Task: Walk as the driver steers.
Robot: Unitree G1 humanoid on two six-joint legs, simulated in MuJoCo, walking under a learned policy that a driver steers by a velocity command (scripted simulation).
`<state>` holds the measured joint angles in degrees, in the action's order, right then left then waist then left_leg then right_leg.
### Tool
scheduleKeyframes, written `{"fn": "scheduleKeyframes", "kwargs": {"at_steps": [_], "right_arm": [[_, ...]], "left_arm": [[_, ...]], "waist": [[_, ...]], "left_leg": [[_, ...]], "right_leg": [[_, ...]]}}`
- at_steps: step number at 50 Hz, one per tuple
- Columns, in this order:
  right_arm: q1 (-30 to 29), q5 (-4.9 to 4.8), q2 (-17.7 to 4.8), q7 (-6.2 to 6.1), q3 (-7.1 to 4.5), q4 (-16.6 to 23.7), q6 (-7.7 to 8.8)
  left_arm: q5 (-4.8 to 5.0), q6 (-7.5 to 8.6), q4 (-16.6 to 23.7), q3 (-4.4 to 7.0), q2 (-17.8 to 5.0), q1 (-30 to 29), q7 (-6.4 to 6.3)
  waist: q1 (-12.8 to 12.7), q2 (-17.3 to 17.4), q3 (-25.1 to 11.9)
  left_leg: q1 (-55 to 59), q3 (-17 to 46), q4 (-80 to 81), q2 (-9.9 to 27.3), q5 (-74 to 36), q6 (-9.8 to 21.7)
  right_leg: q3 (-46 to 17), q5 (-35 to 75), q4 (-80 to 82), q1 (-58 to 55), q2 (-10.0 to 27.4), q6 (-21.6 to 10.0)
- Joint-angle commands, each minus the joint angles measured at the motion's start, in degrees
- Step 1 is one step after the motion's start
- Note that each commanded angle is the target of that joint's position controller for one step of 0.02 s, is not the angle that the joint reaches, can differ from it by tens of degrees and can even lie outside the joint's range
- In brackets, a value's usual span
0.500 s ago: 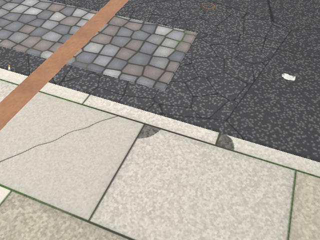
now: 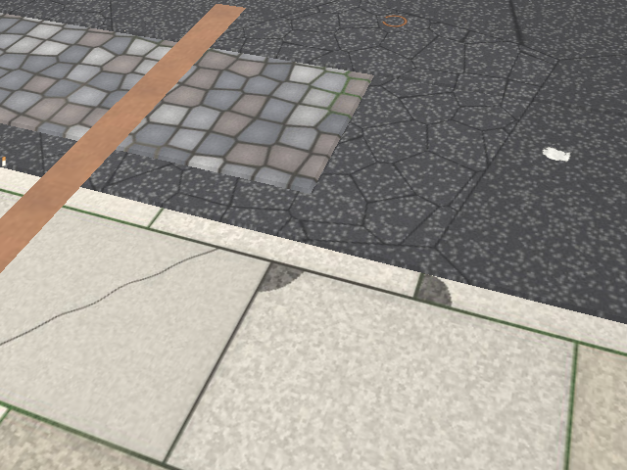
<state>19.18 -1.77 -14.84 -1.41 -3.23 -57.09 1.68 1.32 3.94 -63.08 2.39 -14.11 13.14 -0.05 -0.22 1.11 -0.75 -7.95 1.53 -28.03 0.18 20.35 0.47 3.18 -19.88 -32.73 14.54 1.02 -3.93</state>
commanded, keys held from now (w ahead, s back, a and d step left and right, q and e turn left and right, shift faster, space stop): w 0.40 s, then w+e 0.42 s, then e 0.18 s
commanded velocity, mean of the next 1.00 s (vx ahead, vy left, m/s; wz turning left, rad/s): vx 0.43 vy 0.00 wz -0.23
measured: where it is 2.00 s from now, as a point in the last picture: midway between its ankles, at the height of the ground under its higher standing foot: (366, 421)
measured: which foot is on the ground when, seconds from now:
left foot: down 0.00-0.00, up 0.02-0.46, down 0.48-0.98, up 1.00-1.00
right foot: down 0.00-0.50, up 0.52-0.98, down 1.00-1.00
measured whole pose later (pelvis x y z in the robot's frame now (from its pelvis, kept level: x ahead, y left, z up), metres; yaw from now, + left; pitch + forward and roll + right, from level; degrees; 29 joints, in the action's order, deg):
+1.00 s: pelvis +0.51 -0.04 -0.02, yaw -16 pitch +1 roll +3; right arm 15.7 -0.8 -15.0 -2.3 -3.7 -56.6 2.5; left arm 0.5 2.8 -44.4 4.2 -14.3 4.4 3.0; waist 2.2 -1.4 2.6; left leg 0.9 -15.9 -29.8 3.1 26.6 -2.2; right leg 3.2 -1.3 -32.4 29.9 1.8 -5.3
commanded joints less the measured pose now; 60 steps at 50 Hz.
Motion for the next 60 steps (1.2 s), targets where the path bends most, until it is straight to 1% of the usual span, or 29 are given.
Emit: {"fn": "scheduleKeyframes", "kwargs": {"at_steps": [1, 2, 3, 5, 8, 14, 20, 22, 23, 24, 25, 26, 27, 28, 29, 32, 36, 41, 44, 46, 48, 49, 50, 51, 52, 53, 55, 58, 60], "right_arm": [[-10.3, 0.88, -2.4, 0.44, 0.26, 6.2, 1.53], [-10.8, 0.27, -2.4, 0.17, 0.04, 8.2, 2.48], [-10.2, -1.01, -4.2, 0.36, -0.35, 7.7, 3.24], [-9.4, -0.84, -5.0, 1.02, -0.66, 6.4, 4.22], [-11.4, 0.46, -4.7, 1.75, -1.26, 6.1, 4.09], [-24.2, 0.33, -0.5, 2.62, 0.50, 10.7, 3.50], [-29.8, -0.12, -2.7, 4.34, 0.56, 13.5, 4.13], [-24.0, 0.12, -5.7, 4.14, -0.87, 12.6, 4.37], [-15.0, -0.05, -8.0, 3.65, -2.21, 10.0, 4.34], [-3.7, 0.19, -10.7, 2.88, -3.41, 7.2, 4.16], [4.7, 2.01, -15.9, 2.27, -4.67, 5.4, 3.81], [4.4, 1.80, -12.0, 2.49, -3.28, 4.9, 3.62], [-1.5, 1.11, -8.5, 2.54, -2.17, 5.4, 3.88], [-6.7, 1.01, -6.0, 2.51, -1.45, 6.2, 4.23], [-10.2, 1.40, -4.3, 2.90, -1.00, 5.9, 4.89], [-12.8, 2.40, -1.8, 3.27, -0.56, 4.4, 5.75], [-11.2, 2.74, -4.9, 1.85, -1.25, 2.9, 5.98], [-7.1, 2.43, -7.9, 0.07, -1.69, 2.5, 5.22], [-4.5, 1.73, -9.3, -0.62, -1.96, 2.1, 3.59], [-4.3, 1.06, -10.7, -0.98, -2.40, 2.4, 2.15], [-6.2, 0.37, -11.9, -1.49, -2.93, 3.6, 0.95], [-7.5, 0.18, -11.7, -1.49, -2.82, 4.4, 0.58], [-5.4, 1.41, -9.9, -1.10, -2.14, 5.2, 1.01], [0.5, 4.93, -2.3, 0.00, -0.07, 6.8, 2.03], [1.6, 2.45, -5.6, 0.94, -0.16, 7.1, 3.34], [-5.5, 0.17, -8.2, 1.06, -0.98, 8.7, 3.68], [-9.3, 1.19, -7.9, -0.31, -1.17, 9.0, 2.72], [-7.6, 2.06, -7.9, -1.00, -1.78, 9.6, 0.45], [-8.0, 2.47, -6.6, -1.40, -1.46, 10.1, 0.06]], "left_arm": [[-0.68, 0.73, -3.3, 2.52, -9.1, 17.0, -0.07], [-1.01, 1.37, -3.5, 2.88, -13.2, 20.7, 0.64], [-1.25, 2.24, -2.2, 1.77, -10.3, 15.9, 0.65], [-1.04, 3.00, 0.6, 0.71, -7.0, 9.2, 1.10], [-1.52, 2.29, 1.1, -0.58, -3.8, 10.5, 1.07], [-1.67, 1.10, 1.8, -0.44, -6.6, 14.2, -0.91], [-0.62, 0.50, 1.2, 0.67, -7.5, 16.6, -1.18], [-0.79, -0.10, 1.9, 1.33, -8.7, 15.3, -1.22], [-1.08, -0.64, 2.5, 1.35, -8.7, 13.9, -1.15], [-1.51, -0.75, 3.9, 0.91, -8.0, 12.4, -0.95], [-1.61, -0.02, 5.1, -0.82, -0.8, 18.4, -0.34], [-0.23, 1.36, 3.9, -1.21, 0.3, 19.5, -0.07], [1.54, 2.26, 5.9, 0.62, -5.4, 13.6, -0.04], [2.17, 2.51, 7.3, 1.07, -6.4, 9.4, -0.44], [1.63, 2.24, 7.7, 1.36, -5.3, 7.6, -1.05], [1.01, -0.61, 7.2, 1.94, -1.2, 11.2, -1.45], [0.26, -2.02, 11.5, 2.80, -2.7, 4.5, -1.56], [-0.25, -0.78, 15.5, 2.01, -1.5, -5.7, 0.80], [-0.93, -0.71, 19.0, 1.50, -1.2, -11.4, 2.24], [-0.97, -0.99, 20.7, 2.09, -2.7, -10.5, 3.08], [-0.76, -1.10, 20.2, 3.68, -6.2, -3.1, 3.67], [-0.63, -0.93, 18.6, 5.26, -9.3, 4.4, 3.37], [-0.79, -1.16, 18.0, 6.85, -14.0, 8.9, 1.91], [-1.63, -1.69, 19.4, 7.09, -19.3, 6.4, 0.86], [-2.39, -1.31, 21.9, 6.25, -17.4, 7.8, 1.58], [-2.11, -1.18, 23.1, 5.63, -14.2, 4.8, 1.77], [-0.43, -1.28, 24.1, 4.52, -10.1, -2.5, 1.12], [-2.00, -1.61, 25.3, 4.35, -9.9, -4.4, 0.42], [-1.67, -1.71, 25.6, 4.79, -11.2, -3.4, -0.22]], "waist": [[-8.4, -12.2, 1.0], [-8.3, -19.5, 0.6], [-5.4, -11.8, 4.5], [-2.6, -6.7, 7.3], [-2.4, -7.0, 6.1], [-4.5, -5.9, 7.9], [-2.9, -6.3, 9.0], [1.2, -8.2, 3.7], [6.0, -8.7, -1.8], [10.9, -8.3, -8.8], [8.6, 4.1, -19.4], [8.0, 11.0, -25.2], [7.2, 8.3, -13.9], [5.3, 5.1, -6.3], [3.1, 1.9, -1.9], [-1.2, 4.1, 1.0], [-1.7, 2.5, 4.8], [1.5, -0.1, 5.8], [3.1, -0.5, 7.0], [1.9, 1.8, 4.5], [-2.3, 3.8, -0.4], [-6.3, 2.4, -4.3], [-7.7, -4.3, -8.7], [0.1, -18.2, -14.3], [-2.7, -12.1, -28.0], [-4.2, -5.9, -22.5], [-1.0, 0.0, -9.2], [2.3, -3.0, -6.9], [2.3, -3.8, -7.7]], "left_leg": [[-25.8, -2.3, -15.9, -0.8, 2.5, 1.8], [-35.5, -0.8, -29.6, -4.5, 12.7, 1.0], [-40.1, 3.9, -38.2, -0.1, 10.3, 2.1], [-42.2, 3.0, -39.0, 4.4, -1.9, 3.8], [-37.3, 0.1, -32.1, 6.3, -10.4, 2.7], [-31.4, -4.4, -11.7, 3.5, -21.4, -0.1], [-27.6, -4.0, -1.8, 1.8, -21.3, 3.3], [-17.9, -4.9, -2.0, -1.1, -17.3, 5.1], [-6.7, -5.7, -1.4, -2.7, -17.2, 6.5], [11.5, -0.9, -3.4, 2.1, -17.6, 8.9], [35.3, 23.7, -1.3, 18.4, -6.5, 16.6], [35.7, 42.0, 9.6, 24.8, 0.2, 19.5], [25.7, 34.1, 12.0, 22.3, 2.6, 15.8], [15.3, 24.4, 13.7, 20.4, -0.5, 13.3], [6.2, 17.7, 16.1, 18.2, -5.4, 11.6], [-5.2, 5.2, 20.5, 14.2, -11.0, 9.6], [-5.9, -1.4, 23.5, 14.4, -14.8, 10.8], [-0.3, -9.1, 23.1, 13.5, -20.7, 9.3], [5.1, -12.6, 17.3, 14.3, -34.8, 8.4], [9.1, -13.6, 11.0, 15.3, -47.7, 7.0], [10.6, -14.1, -1.0, 14.8, -59.3, 5.0], [8.1, -14.8, -11.7, 12.6, -56.0, 2.9], [-2.6, -15.1, -27.9, 9.0, -36.5, -1.0], [-23.3, -11.1, -48.8, -1.6, 19.8, -4.8], [-27.1, 2.6, -57.3, -3.5, 22.3, -4.3], [-30.4, 4.4, -56.6, -0.8, 16.3, -2.8], [-30.7, 3.4, -48.0, 3.3, 7.0, -2.5], [-22.8, 3.2, -40.3, 3.3, 3.6, -2.7], [-23.0, 3.0, -34.8, 2.2, 1.5, -3.8]], "right_leg": [[-19.7, -2.2, 15.8, -22.7, 11.5, -3.8], [-41.6, -9.3, 23.6, -24.9, 21.2, -11.3], [-41.7, -13.4, 23.7, -22.1, 22.5, -12.3], [-29.6, -8.2, 24.2, -19.2, 17.6, -8.0], [-16.1, 14.7, 24.5, -17.3, 12.2, -4.9], [-7.2, 24.9, 27.4, -12.1, 9.4, -5.1], [-5.3, 33.9, 24.5, -20.0, 13.4, -4.9], [-6.0, 54.0, 16.1, -22.3, 14.0, -3.9], [-5.1, 60.8, 6.4, -20.7, 12.4, -2.8], [-4.9, 52.8, -7.2, -9.8, 10.1, -1.3], [-2.4, 23.1, -30.2, 13.3, 0.6, 2.4], [-10.0, -11.6, -43.2, 19.9, -3.8, 2.4], [-11.6, -9.5, -47.0, 24.7, -0.2, 1.5], [-9.6, -4.3, -45.8, 24.7, 3.0, 0.8], [-8.9, -0.3, -42.2, 22.2, 5.2, 0.7], [-9.1, 3.3, -37.1, 14.4, 8.0, 0.2], [-9.9, 11.6, -30.4, 22.6, 8.8, 1.6], [-4.9, 23.9, -13.2, 23.9, 7.3, 2.2], [-0.7, 22.6, -6.0, 23.6, 5.2, 1.8], [1.4, 17.8, -4.3, 20.5, 2.7, 0.5], [3.5, 13.5, -2.4, 11.6, -1.6, -1.7], [3.4, 18.7, 2.9, 1.5, -3.9, -3.5], [-5.2, 37.3, 4.7, -12.3, 1.3, -6.3], [-27.3, 68.3, -1.7, -29.2, 15.5, -15.4], [-42.0, 57.4, 5.0, -34.1, 21.9, -22.9], [-35.8, 48.5, 8.1, -29.3, 18.5, -19.9], [-26.1, 37.1, 11.7, -12.5, 13.3, -14.4], [-21.8, 37.8, 14.0, -0.3, 9.9, -13.0], [-20.3, 40.5, 13.4, 0.0, 8.8, -12.5]]}}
